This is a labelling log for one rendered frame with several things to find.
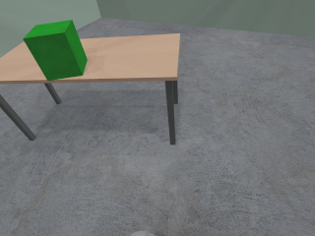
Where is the table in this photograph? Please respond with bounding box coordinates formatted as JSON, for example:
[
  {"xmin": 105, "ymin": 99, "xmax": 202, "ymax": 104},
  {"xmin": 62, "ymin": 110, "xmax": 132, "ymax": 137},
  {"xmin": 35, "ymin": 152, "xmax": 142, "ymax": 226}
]
[{"xmin": 0, "ymin": 33, "xmax": 180, "ymax": 146}]

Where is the carton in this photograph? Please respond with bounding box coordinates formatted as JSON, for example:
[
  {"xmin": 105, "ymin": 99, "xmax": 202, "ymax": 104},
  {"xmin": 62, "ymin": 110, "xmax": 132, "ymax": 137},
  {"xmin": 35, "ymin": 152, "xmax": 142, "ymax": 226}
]
[{"xmin": 23, "ymin": 20, "xmax": 88, "ymax": 81}]

